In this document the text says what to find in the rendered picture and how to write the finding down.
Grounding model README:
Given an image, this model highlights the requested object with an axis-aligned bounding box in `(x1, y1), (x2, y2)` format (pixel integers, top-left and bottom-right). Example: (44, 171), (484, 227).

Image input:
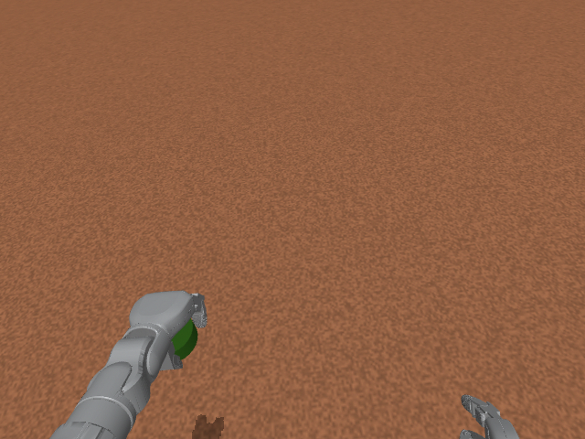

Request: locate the left robot arm
(49, 323), (170, 439)

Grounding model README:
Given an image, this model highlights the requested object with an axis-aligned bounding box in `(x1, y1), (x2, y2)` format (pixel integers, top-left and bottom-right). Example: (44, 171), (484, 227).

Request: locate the left robot hand
(129, 291), (207, 370)

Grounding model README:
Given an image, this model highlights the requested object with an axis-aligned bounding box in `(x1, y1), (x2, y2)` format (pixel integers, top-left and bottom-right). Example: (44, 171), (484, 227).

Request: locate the right robot hand
(460, 395), (520, 439)

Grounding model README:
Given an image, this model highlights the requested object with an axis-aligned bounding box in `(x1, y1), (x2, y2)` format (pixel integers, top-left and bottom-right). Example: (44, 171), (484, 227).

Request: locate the tin
(171, 318), (197, 360)

